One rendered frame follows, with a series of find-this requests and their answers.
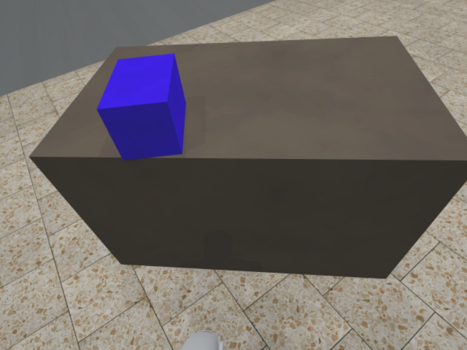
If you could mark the robot left thigh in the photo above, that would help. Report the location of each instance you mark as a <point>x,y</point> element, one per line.
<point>203,341</point>

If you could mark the carton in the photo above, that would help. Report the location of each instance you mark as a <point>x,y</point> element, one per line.
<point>143,107</point>

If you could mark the pedestal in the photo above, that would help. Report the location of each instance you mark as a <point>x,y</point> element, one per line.
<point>326,157</point>

